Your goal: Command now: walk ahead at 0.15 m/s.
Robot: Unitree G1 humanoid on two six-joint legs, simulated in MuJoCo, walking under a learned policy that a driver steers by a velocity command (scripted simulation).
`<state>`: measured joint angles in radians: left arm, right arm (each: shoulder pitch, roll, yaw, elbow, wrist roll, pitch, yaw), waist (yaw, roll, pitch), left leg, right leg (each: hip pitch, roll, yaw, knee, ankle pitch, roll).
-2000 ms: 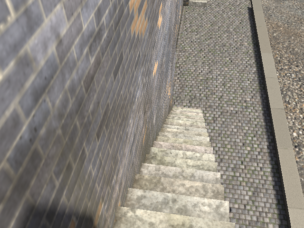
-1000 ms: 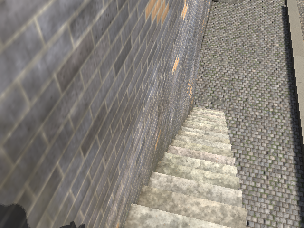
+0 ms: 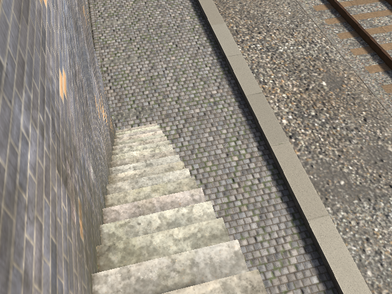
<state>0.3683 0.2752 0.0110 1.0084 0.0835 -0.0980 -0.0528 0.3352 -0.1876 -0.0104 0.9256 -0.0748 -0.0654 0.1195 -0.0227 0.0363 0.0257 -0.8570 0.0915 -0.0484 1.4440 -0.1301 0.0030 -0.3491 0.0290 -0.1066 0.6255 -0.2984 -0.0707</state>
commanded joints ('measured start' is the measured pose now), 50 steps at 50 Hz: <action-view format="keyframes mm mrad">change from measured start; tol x32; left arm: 1 -81 45 -1 -53 -111 4 41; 5 306 34 -14 111 -6 -25 62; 50 -168 62 -17 -201 -122 -30 -3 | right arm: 1 155 -33 -29 109 110 52 -123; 15 -45 -94 -48 -45 -27 -13 -56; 20 567 -447 -116 -7 -36 -55 13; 25 -42 -90 33 -168 73 -63 26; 50 -48 -55 47 -259 42 5 14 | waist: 1 -87 -115 -188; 13 116 11 134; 20 -48 225 -245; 50 22 -104 -78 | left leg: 1 369 -29 -15 -127 227 -42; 6 -230 55 -135 -370 344 28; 17 884 -80 130 -1108 352 -23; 20 1174 183 -422 -832 1100 74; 23 600 288 -622 -1060 -312 263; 32 22 51 -302 -1112 -754 71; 50 454 -41 27 -853 -105 -55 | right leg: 1 -139 -342 152 -108 553 -167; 5 191 -474 330 109 219 -194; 15 -324 -334 85 444 -545 39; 20 -878 -31 100 1653 -527 212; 29 -478 -165 206 954 149 270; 39 -126 -142 243 -159 -120 43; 50 112 -102 193 -136 153 61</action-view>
